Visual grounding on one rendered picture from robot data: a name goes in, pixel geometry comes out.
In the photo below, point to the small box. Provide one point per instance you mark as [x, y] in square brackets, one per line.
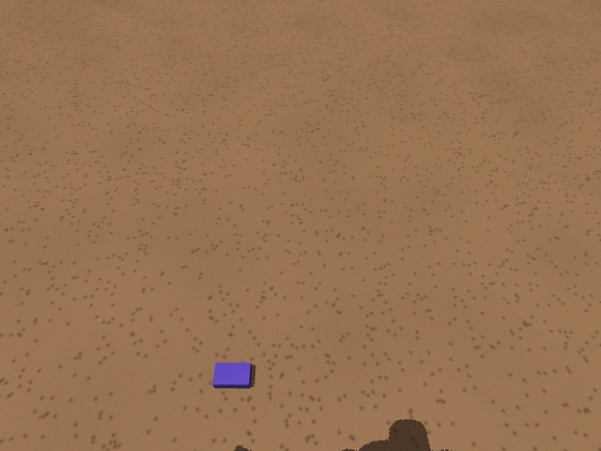
[232, 375]

